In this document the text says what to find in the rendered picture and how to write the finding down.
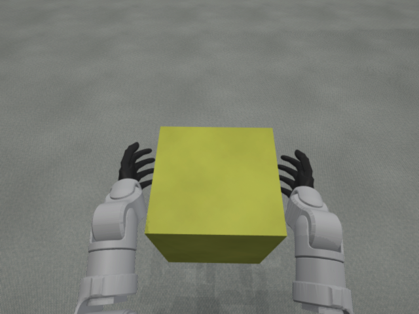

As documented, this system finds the right robot forearm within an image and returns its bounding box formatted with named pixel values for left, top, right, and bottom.
left=284, top=186, right=354, bottom=314

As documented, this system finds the carton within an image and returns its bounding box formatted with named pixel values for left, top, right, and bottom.
left=145, top=126, right=287, bottom=264

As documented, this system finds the left robot forearm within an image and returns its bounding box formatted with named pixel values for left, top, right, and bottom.
left=74, top=179, right=147, bottom=314

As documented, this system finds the left robot hand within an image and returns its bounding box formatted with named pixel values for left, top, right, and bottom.
left=118, top=142, right=155, bottom=189

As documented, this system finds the right robot hand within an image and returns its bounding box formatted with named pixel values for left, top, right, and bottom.
left=278, top=150, right=314, bottom=198

